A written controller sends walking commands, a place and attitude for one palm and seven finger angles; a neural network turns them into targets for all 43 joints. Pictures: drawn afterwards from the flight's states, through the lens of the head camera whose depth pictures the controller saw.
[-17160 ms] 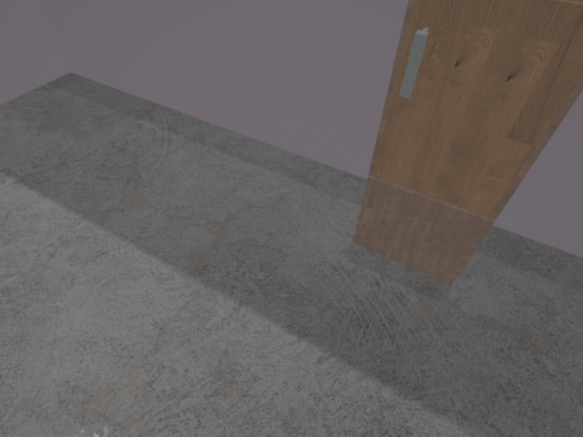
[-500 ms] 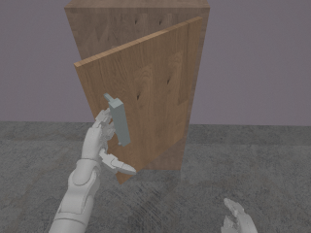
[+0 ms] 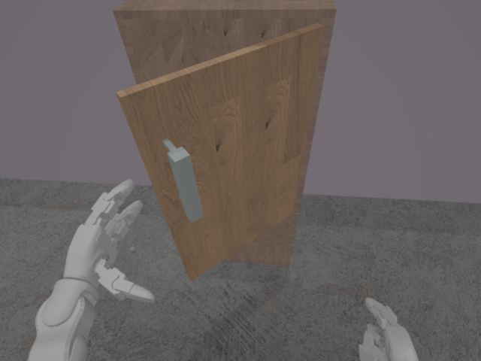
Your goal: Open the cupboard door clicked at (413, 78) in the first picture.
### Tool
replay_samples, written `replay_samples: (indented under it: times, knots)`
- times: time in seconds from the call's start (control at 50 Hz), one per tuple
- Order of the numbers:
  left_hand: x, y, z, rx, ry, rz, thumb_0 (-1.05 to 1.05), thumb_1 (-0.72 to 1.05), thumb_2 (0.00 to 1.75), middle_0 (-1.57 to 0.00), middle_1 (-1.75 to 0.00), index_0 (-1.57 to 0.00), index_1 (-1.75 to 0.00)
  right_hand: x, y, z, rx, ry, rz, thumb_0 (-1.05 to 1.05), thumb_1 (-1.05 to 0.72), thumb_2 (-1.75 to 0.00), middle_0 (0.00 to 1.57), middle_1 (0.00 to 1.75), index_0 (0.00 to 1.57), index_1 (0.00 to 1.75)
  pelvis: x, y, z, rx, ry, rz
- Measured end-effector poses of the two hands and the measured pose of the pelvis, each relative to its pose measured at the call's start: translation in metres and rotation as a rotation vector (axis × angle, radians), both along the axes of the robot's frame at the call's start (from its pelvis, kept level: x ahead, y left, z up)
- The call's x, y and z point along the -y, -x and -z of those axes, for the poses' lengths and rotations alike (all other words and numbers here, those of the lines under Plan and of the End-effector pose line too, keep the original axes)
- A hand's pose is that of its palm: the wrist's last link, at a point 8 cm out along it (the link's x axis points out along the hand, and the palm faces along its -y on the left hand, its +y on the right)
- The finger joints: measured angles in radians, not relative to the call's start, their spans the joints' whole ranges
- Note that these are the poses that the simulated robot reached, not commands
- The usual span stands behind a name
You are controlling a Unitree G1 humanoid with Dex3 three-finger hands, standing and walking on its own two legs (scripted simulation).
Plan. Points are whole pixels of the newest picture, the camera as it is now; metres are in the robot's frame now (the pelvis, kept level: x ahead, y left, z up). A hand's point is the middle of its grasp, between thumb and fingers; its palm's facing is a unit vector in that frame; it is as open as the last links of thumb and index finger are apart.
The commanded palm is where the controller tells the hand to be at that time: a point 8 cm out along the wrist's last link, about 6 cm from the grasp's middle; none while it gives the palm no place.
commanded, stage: draw the hand back to the body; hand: left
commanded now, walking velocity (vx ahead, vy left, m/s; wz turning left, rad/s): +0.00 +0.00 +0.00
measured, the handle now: (181, 180) +0.40 +0.14 +0.10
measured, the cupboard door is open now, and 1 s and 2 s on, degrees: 42 42 42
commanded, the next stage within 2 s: step back with the hand held close in 1.66 s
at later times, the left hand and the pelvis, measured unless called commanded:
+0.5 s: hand (97, 254) +0.24 +0.22 +0.12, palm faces +0.00 -1.00 -0.05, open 16.3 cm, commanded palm +0.21 +0.27 +0.13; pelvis +0.00 +0.03 +0.01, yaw +0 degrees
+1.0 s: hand (48, 242) +0.23 +0.27 +0.15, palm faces +0.35 -0.87 -0.35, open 12.5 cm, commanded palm +0.18 +0.32 +0.17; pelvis +0.02 +0.04 +0.03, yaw -1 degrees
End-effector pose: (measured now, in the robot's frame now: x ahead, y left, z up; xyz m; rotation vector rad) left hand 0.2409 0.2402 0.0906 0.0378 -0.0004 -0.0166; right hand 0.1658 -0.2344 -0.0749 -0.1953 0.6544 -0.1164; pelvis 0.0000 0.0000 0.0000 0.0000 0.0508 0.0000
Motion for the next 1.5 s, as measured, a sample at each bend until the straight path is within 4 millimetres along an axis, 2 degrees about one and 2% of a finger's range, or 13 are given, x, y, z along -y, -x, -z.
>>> replay_samples:
  times: [0.16,0.32,0.6,0.64,0.74,0.88,1.08,1.32,1.5]
  knots:
    - [-0.004,0.0,-0.002,0.019,0.012,0.019,-0.02,-0.5,0.3,-0.15,-0.3,-0.15,-0.3,-0.01,0.008,0.0,0.017,0.002,-0.001,0.01,-0.9,-0.9,0.2,0.3,0.2,0.3,-0.008,0.005,0.001,0.0,0.007,0.001]
    - [-0.013,0.008,-0.015,0.032,-0.003,0.019,-0.02,-0.5,0.3,-0.15,-0.3,-0.16,-0.3,-0.026,0.011,-0.007,0.048,-0.016,0.001,0.01,-0.9,-0.9,0.2,0.3,0.2,0.3,-0.018,0.004,-0.002,0.017,0.01,0.01]
    - [-0.041,0.033,-0.035,0.024,-0.018,-0.017,-0.02,-0.47,0.31,-0.15,-0.3,-0.16,-0.3,-0.048,-0.009,-0.023,0.122,-0.005,-0.052,0.01,-0.9,-0.9,0.2,0.3,0.2,0.3,-0.03,0.002,-0.007,0.052,0.022,-0.005]
    - [-0.046,0.035,-0.041,0.023,-0.1,-0.076,-0.02,-0.44,0.33,-0.15,-0.3,-0.16,-0.3,-0.05,-0.012,-0.025,0.121,0.008,-0.059,0.01,-0.9,-0.9,0.2,0.3,0.2,0.3,-0.031,0.001,-0.009,0.064,0.022,-0.002]
    - [-0.056,0.044,-0.051,0.027,-0.219,-0.249,-0.02,-0.32,0.38,-0.16,-0.3,-0.16,-0.3,-0.054,-0.015,-0.03,0.077,0.021,-0.061,0.01,-0.9,-0.9,0.2,0.3,0.2,0.3,-0.033,-0.003,-0.018,0.088,0.018,0.006]
    - [-0.068,0.049,-0.061,0.024,-0.297,-0.35,-0.01,-0.09,0.47,-0.17,-0.3,-0.17,-0.3,-0.056,-0.016,-0.026,0.001,0.025,-0.062,0.01,-0.9,-0.9,0.2,0.3,0.2,0.3,-0.036,-0.011,-0.026,0.113,0.012,0.014]
    - [-0.076,0.045,-0.082,0.067,-0.363,-0.387,-0.01,0.25,0.62,-0.18,-0.3,-0.19,-0.3,-0.053,-0.024,-0.024,-0.028,0.006,-0.042,0.01,-0.9,-0.9,0.2,0.3,0.2,0.3,-0.035,-0.024,-0.03,0.125,0.008,0.029]
    - [-0.086,0.056,-0.103,0.111,-0.415,-0.449,0.0,0.66,0.8,-0.2,-0.3,-0.21,-0.3,-0.041,-0.034,-0.027,-0.018,0.009,-0.03,0.01,-0.9,-0.9,0.2,0.3,0.2,0.3,-0.029,-0.028,-0.031,0.13,0.009,0.031]
    - [-0.081,0.062,-0.099,0.104,-0.395,-0.461,0.01,0.85,0.88,-0.2,-0.3,-0.21,-0.3,-0.036,-0.031,-0.027,-0.021,0.009,-0.031,0.01,-0.9,-0.9,0.2,0.3,0.2,0.3,-0.024,-0.024,-0.031,0.136,0.009,0.027]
